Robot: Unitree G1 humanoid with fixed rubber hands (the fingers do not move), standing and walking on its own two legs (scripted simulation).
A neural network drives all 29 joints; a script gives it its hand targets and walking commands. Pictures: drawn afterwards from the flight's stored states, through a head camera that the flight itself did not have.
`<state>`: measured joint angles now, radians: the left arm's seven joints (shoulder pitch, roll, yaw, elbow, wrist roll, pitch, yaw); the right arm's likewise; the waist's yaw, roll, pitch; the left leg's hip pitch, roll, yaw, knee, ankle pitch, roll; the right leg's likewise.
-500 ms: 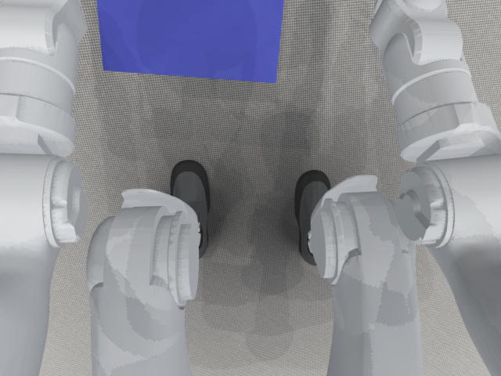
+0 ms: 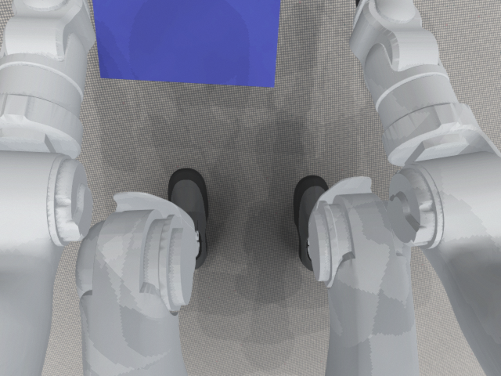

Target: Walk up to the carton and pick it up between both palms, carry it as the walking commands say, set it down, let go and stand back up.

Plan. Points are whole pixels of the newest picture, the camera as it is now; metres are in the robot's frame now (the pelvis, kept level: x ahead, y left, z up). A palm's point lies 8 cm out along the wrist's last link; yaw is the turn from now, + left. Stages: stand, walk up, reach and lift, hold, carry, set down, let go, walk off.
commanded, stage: reach and lift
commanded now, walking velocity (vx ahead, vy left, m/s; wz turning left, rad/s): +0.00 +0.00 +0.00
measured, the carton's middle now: out of the picture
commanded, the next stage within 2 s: none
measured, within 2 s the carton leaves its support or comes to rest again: leaves its support in 1.22 s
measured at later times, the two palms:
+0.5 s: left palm out of the picture +0.56 +0.21 -0.19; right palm out of the picture +0.55 -0.07 -0.19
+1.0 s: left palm out of the picture +0.56 +0.21 -0.19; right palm out of the picture +0.55 -0.06 -0.19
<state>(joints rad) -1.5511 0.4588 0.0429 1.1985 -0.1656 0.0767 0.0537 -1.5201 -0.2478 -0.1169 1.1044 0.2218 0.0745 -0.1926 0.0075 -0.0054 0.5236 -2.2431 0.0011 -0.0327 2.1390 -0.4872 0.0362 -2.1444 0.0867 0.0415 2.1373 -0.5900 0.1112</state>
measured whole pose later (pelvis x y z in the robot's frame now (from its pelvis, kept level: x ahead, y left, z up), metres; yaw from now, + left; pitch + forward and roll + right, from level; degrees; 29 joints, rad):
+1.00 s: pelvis +0.00 +0.00 -0.01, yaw +0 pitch +33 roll -5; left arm -1.63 0.43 0.04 1.20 -0.16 0.14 0.07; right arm -1.58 -0.10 -0.34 1.09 0.02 0.16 -0.16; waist 0.02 -0.01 0.50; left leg -2.25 0.00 -0.03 2.18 -0.50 0.04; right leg -2.14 0.09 0.04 2.17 -0.61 0.11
